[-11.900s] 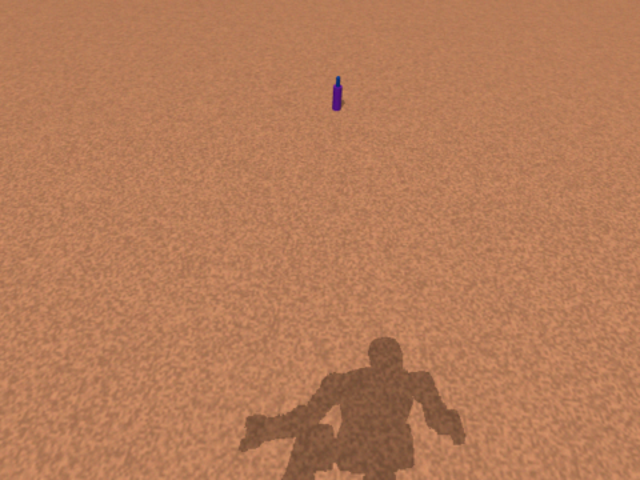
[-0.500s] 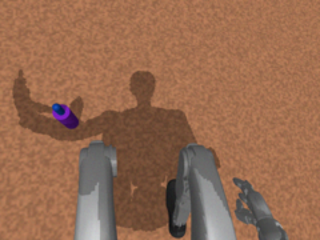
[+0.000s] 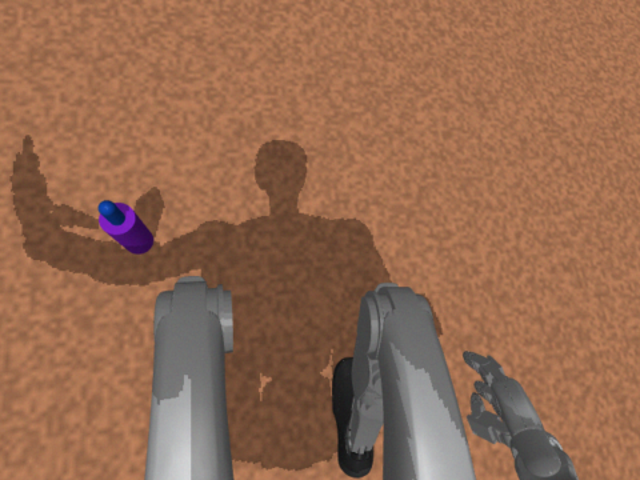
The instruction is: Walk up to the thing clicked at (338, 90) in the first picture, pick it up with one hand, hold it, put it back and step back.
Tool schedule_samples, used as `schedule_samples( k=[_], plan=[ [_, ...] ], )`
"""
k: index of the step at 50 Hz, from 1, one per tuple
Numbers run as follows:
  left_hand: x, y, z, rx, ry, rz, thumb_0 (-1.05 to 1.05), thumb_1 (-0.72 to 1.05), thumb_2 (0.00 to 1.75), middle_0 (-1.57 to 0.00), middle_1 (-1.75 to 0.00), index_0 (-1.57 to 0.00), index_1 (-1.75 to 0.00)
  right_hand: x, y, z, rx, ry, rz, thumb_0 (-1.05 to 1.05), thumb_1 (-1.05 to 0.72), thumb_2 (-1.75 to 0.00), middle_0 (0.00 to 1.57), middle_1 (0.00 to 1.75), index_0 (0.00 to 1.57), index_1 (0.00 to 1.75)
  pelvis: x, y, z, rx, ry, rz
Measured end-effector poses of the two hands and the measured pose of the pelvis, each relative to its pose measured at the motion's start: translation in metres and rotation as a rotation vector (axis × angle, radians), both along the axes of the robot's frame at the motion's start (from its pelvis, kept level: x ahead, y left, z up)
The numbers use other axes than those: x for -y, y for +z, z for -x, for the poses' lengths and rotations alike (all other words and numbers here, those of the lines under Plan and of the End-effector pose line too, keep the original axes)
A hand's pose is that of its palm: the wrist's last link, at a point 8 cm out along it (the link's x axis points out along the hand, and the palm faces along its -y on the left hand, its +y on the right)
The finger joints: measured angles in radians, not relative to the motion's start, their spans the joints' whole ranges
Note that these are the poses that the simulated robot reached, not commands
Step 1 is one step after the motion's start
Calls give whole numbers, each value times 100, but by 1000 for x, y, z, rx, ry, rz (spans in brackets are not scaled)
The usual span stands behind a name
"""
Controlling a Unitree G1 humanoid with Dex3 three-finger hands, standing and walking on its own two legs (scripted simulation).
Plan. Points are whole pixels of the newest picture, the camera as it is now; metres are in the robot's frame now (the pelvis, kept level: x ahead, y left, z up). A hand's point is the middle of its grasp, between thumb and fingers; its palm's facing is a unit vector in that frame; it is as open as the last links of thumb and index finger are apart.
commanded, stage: approach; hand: left
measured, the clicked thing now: (124, 226) +0.43 +0.30 -0.28
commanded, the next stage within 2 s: close in in 0.48 s
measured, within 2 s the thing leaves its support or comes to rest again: neither
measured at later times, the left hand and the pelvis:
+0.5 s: hand (15, 257) +0.34 +0.40 -0.18, palm faces +0.30 -0.95 +0.02, open 17.5 cm; pelvis +0.00 +0.00 -0.08, yaw -5 degrees
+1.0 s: hand (95, 249) +0.38 +0.33 -0.25, palm faces +0.33 -0.94 +0.02, open 17.4 cm; pelvis -0.01 +0.02 -0.11, yaw -8 degrees
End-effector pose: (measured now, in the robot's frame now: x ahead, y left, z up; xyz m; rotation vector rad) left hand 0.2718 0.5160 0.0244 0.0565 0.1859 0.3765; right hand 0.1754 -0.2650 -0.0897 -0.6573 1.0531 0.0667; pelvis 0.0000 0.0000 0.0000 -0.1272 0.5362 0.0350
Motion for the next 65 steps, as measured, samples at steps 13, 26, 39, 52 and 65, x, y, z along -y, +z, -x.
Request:
schedule_samples(
  k=[13,26,39,52,65],
  plan=[
    [23,-79,-10,93,5,50,-2,-61,3,-7,-9,-8,-9,-5,-22,-13,14,104,26,0,-90,-89,21,30,20,30,0,-34,3,46,-21,7],
    [75,-210,-38,60,-68,96,-2,-61,5,-7,-12,-9,-11,-15,-45,-22,-56,224,131,0,-90,-89,21,30,20,30,-4,-79,1,153,-61,52],
    [112,-274,-60,65,-44,120,-2,-61,9,-6,-14,-9,-12,-25,-44,-19,-123,324,236,0,-90,-89,21,30,20,30,-12,-99,2,245,-87,109],
    [143,-277,-71,125,-44,61,-2,-60,11,-5,-15,-9,-12,-30,-40,8,-172,302,251,0,-90,-89,21,30,20,30,-19,-106,12,306,-91,143],
    [162,-280,-81,150,-23,62,-2,-58,14,-8,-15,-12,-12,-34,-36,33,-213,291,241,0,-90,-89,21,30,20,30,-22,-108,16,339,-100,156]
  ],
)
